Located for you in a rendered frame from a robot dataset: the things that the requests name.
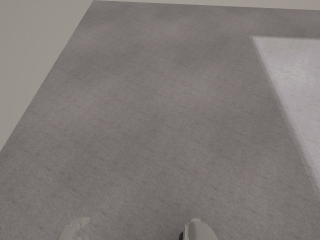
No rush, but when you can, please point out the robot left hand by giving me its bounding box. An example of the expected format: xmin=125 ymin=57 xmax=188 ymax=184
xmin=56 ymin=216 xmax=90 ymax=240

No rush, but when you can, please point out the right robot thigh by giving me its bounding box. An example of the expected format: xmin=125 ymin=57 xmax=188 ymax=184
xmin=183 ymin=221 xmax=218 ymax=240

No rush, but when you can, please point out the right robot shin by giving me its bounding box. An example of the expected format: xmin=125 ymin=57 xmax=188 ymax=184
xmin=189 ymin=218 xmax=201 ymax=223

